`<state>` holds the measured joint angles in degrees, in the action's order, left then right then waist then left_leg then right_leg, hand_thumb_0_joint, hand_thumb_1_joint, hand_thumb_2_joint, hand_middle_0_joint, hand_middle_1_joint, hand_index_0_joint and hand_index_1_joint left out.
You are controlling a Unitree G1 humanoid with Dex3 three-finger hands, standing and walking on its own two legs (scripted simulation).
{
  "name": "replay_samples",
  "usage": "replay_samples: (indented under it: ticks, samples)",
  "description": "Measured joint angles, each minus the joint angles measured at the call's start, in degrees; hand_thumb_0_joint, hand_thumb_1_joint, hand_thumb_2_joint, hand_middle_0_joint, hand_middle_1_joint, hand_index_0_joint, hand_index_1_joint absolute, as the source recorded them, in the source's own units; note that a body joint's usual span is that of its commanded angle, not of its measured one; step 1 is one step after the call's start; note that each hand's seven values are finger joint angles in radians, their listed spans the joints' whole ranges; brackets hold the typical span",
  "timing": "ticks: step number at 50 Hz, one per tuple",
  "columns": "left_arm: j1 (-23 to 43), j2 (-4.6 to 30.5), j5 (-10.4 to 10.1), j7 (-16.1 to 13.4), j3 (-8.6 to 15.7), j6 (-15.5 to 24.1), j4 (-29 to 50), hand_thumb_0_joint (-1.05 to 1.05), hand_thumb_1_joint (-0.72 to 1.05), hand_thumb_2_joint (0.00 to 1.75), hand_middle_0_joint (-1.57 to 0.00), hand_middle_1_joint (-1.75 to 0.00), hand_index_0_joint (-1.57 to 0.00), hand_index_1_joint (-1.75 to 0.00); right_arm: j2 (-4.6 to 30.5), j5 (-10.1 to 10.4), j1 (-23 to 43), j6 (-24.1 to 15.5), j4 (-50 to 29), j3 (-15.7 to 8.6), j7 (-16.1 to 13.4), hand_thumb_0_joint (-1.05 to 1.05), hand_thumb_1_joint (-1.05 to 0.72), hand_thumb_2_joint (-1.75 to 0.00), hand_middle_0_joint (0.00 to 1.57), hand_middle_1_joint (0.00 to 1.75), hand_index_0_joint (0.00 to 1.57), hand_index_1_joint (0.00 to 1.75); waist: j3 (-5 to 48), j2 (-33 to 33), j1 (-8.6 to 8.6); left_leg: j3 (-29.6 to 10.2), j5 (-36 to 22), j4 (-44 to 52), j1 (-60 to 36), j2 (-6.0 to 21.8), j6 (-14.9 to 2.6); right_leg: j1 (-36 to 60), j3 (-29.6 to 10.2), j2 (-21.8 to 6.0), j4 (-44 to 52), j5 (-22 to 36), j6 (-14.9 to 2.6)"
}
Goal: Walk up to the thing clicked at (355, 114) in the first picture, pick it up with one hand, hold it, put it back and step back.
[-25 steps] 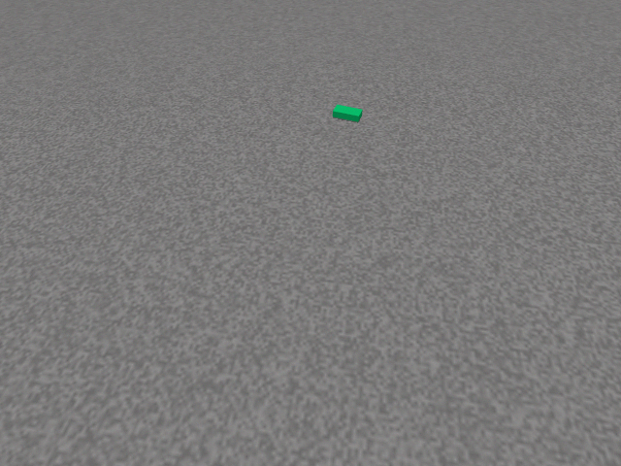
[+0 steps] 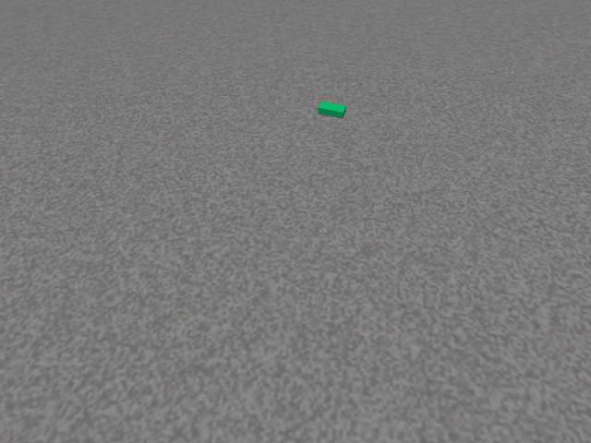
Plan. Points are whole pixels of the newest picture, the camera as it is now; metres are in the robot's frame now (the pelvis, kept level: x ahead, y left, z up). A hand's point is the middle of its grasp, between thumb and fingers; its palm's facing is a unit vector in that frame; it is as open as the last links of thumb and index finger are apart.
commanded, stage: stand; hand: left
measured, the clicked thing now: (332, 109) +2.05 -0.19 -0.76
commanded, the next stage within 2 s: walk up in 0.62 s
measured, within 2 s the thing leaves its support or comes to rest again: neither
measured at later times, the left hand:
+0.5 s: hand out of the picture +0.08 +0.25 -0.15, palm faces -0.03 -0.94 -0.34, open 7.4 cm
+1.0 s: hand (175, 400) +0.22 +0.21 -0.14, palm faces -0.11 -0.88 -0.46, open 7.4 cm
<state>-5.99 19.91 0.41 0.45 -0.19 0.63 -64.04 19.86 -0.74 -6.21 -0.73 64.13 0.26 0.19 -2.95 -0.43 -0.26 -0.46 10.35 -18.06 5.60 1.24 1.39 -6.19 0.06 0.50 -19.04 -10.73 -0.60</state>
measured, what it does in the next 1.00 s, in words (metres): walks ahead: right foot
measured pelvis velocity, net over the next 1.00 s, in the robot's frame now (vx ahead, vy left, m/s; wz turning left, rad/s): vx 0.09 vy -0.08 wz -0.16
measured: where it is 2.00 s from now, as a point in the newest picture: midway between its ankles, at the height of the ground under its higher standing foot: (357, 323)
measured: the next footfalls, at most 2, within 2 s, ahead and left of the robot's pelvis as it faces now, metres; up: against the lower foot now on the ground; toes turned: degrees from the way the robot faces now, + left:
right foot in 0.94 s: +0.17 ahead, -0.22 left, +0.00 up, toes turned -14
left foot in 1.38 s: +0.51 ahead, -0.01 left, +0.00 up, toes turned -8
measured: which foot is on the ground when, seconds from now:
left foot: down 0.00-0.94, up 0.96-1.00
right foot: down 0.00-0.68, up 0.70-0.92, down 0.94-1.00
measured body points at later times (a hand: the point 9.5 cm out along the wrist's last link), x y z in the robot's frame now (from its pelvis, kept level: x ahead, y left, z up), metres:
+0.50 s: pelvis +0.00 +0.00 +0.00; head +0.01 +0.00 +0.45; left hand +0.08 +0.30 -0.13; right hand +0.08 -0.30 -0.14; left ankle +0.00 +0.14 -0.75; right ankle +0.00 -0.11 -0.75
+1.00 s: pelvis +0.09 -0.08 -0.03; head +0.08 -0.11 +0.41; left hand +0.22 +0.26 -0.11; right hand +0.10 -0.44 -0.16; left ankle +0.01 +0.10 -0.71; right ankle +0.13 -0.21 -0.75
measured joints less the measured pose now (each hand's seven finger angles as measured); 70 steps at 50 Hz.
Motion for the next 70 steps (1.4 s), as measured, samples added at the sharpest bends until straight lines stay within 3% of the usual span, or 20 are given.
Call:
replay_samples:
  ticks: [31,34,36,39,43,46,48,49,51,54,62,66,68,70]
  samples:
    - [-0.21,0.12,-0.09,-0.04,0.07,0.12,-0.14,0.00,0.91,0.90,-0.21,-0.30,-0.20,-0.30,0.13,-0.03,-0.54,0.12,-0.09,0.19,-0.04,0.00,-0.91,-0.90,0.20,0.30,0.20,0.30,-0.05,0.09,0.15,0.12,0.24,0.24,-0.31,0.34,0.14,0.47,-0.11,0.33,0.76,0.12,-0.13]
    - [-2.97,0.79,0.82,2.23,2.17,0.01,2.25,0.00,0.90,0.90,-0.21,-0.30,-0.20,-0.30,0.32,-1.30,-1.94,-0.99,-2.56,-1.99,1.72,0.01,-0.90,-0.90,0.21,0.30,0.20,0.30,1.68,0.79,-0.40,2.20,8.64,-4.44,1.53,0.14,-1.87,-3.33,-1.83,0.19,-6.46,-8.18,-0.98]
    - [-4.54,1.53,1.29,3.28,3.11,-0.50,2.90,0.00,0.90,0.90,-0.21,-0.30,-0.20,-0.30,1.00,-1.67,-3.02,-2.34,-4.90,-3.39,2.41,0.00,-0.90,-0.90,0.21,0.30,0.21,0.30,2.80,0.74,-0.10,3.87,8.05,-4.64,1.68,0.41,-2.56,-8.41,-1.52,-0.22,-15.94,-12.19,-1.16]
    - [-4.97,3.37,1.44,4.60,3.69,-0.47,3.75,0.01,0.90,0.90,-0.21,-0.30,-0.20,-0.30,2.16,-2.00,-4.76,-3.76,-7.08,-4.67,2.65,0.00,-0.90,-0.90,0.21,0.30,0.21,0.30,2.54,0.56,1.09,5.14,5.12,-2.80,0.01,1.27,-2.56,-15.50,-1.01,-2.03,-26.33,-12.71,-0.76]
    - [-5.86,5.53,1.10,6.44,4.75,0.10,5.89,0.01,0.91,0.90,-0.20,-0.30,-0.20,-0.30,4.55,-2.58,-6.86,-3.19,-6.88,-5.51,3.38,0.00,-0.90,-0.90,0.21,0.30,0.21,0.30,2.61,-0.06,1.05,7.02,7.11,-1.83,-3.95,3.29,-0.77,-18.66,0.24,-5.60,-23.69,-10.10,0.33]
    - [-6.80,6.87,1.13,6.75,5.55,0.78,6.96,0.01,0.91,0.90,-0.20,-0.30,-0.20,-0.30,6.39,-2.68,-7.67,-2.42,-6.71,-5.97,3.75,0.01,-0.90,-0.90,0.21,0.30,0.21,0.30,2.97,-0.87,1.03,8.02,12.10,-6.52,-5.23,5.45,-0.08,-16.72,2.12,-6.60,-18.16,-5.58,0.61]
    - [-7.03,7.37,1.30,5.93,6.35,2.16,7.82,0.01,0.91,0.90,-0.20,-0.30,-0.20,-0.30,7.46,-2.60,-7.91,-1.72,-6.61,-6.05,3.55,0.01,-0.90,-0.90,0.21,0.30,0.21,0.30,2.85,-2.49,0.63,5.96,18.18,-18.55,-1.73,8.00,-2.15,-16.04,3.65,-4.71,-19.46,-3.02,0.60]
    - [-7.14,7.00,1.26,5.23,6.54,2.83,8.44,0.01,0.91,0.90,-0.20,-0.30,-0.20,-0.30,7.73,-2.24,-7.74,-1.06,-6.36,-5.97,3.33,0.01,-0.90,-0.90,0.21,0.30,0.20,0.30,2.79,-3.27,0.06,3.12,19.56,-27.18,1.81,7.47,-2.44,-16.15,4.24,-3.74,-21.38,-4.77,0.31]
    - [-8.06,5.56,0.60,4.44,6.01,3.33,9.30,0.00,0.91,0.90,-0.20,-0.30,-0.20,-0.29,7.94,-1.67,-6.63,-0.24,-5.91,-5.55,3.43,0.01,-0.91,-0.90,0.20,0.30,0.20,0.30,2.62,-4.35,-1.07,0.43,17.25,-40.09,8.65,5.07,-2.23,-14.09,4.58,-2.25,-20.32,-6.31,-0.58]
    - [-9.95,3.44,0.06,3.84,4.52,3.53,9.25,0.00,0.91,0.90,-0.20,-0.30,-0.20,-0.30,7.63,-0.91,-4.91,-0.92,-6.87,-4.82,4.23,0.01,-0.91,-0.90,0.20,0.30,0.20,0.30,2.03,-5.46,-1.66,1.40,10.66,-43.98,16.56,4.05,-2.30,-8.09,4.70,-0.61,-13.04,-4.87,-1.21]
    - [-14.80,2.92,-0.31,3.48,3.20,4.51,9.35,0.01,0.90,0.90,-0.21,-0.30,-0.21,-0.30,5.08,-1.27,-2.72,-1.19,-11.09,-4.32,6.91,0.01,-0.91,-0.90,0.20,0.30,0.20,0.30,1.25,-3.29,-2.76,0.91,-0.20,-26.79,27.10,6.29,-0.23,3.15,2.35,1.36,-1.47,-5.30,-1.48]
    - [-15.25,3.68,-0.19,3.35,3.02,4.71,9.58,0.01,0.90,0.90,-0.21,-0.30,-0.21,-0.30,5.13,-1.29,-1.58,-1.12,-11.20,-4.63,7.19,0.01,-0.91,-0.90,0.20,0.30,0.20,0.30,0.48,-2.62,-2.90,1.09,-5.17,-16.80,25.55,6.75,-0.85,7.51,1.78,1.39,-0.81,-9.16,-0.08]
    - [-15.41,4.28,-0.16,3.12,2.89,4.52,9.57,0.01,0.90,0.90,-0.21,-0.30,-0.21,-0.30,5.08,-1.27,-1.35,-1.27,-11.35,-4.86,7.07,0.01,-0.91,-0.90,0.20,0.30,0.20,0.30,0.63,-1.84,-2.85,2.35,-4.88,-13.95,22.94,5.80,-1.66,9.16,1.43,0.58,-2.10,-12.35,0.80]
    - [-15.23,5.22,-0.29,2.63,2.88,4.15,9.57,0.01,0.90,0.90,-0.21,-0.30,-0.21,-0.30,4.58,-1.64,-0.89,-2.18,-11.82,-5.24,6.53,0.01,-0.91,-0.90,0.20,0.30,0.20,0.30,0.13,0.35,-2.44,4.14,-5.98,-13.00,20.18,3.60,-2.21,7.96,0.75,-1.85,-9.76,-17.30,0.76]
